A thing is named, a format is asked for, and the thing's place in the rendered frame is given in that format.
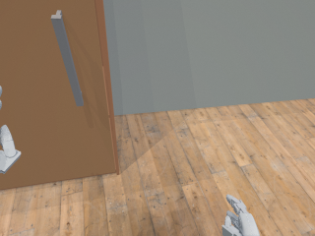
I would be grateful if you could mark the robot left hand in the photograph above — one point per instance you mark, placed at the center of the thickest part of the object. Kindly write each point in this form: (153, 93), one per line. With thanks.
(9, 155)

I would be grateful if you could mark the robot right hand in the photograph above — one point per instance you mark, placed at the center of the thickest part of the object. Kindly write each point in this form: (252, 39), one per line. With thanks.
(243, 225)

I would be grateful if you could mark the handle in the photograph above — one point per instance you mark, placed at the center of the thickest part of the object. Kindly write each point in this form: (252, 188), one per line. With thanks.
(62, 39)

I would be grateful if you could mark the wardrobe door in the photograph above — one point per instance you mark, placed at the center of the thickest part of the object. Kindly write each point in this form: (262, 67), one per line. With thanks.
(58, 140)

